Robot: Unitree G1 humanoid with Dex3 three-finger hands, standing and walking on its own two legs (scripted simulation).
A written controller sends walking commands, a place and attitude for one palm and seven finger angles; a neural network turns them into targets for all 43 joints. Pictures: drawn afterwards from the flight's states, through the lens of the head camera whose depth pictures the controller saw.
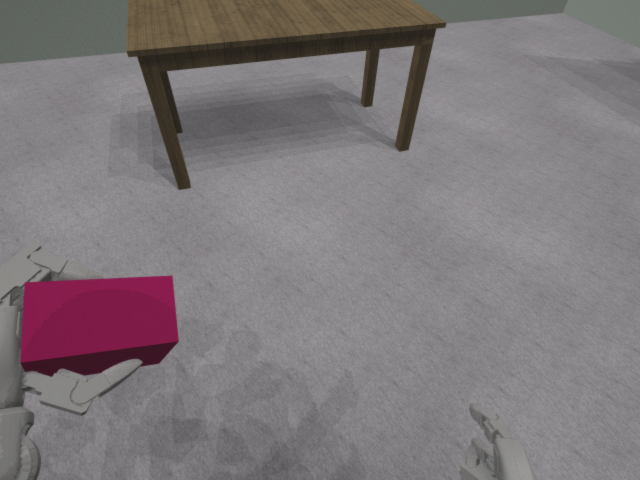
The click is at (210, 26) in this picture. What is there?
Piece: table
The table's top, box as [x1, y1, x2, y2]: [127, 0, 445, 56]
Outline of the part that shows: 127,53 128,56 136,56 444,27 445,22 412,0 128,0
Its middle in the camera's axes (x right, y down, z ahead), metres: -0.18 -1.03 +1.75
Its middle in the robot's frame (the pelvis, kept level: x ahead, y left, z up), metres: +1.98 +0.30 -0.11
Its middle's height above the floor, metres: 0.66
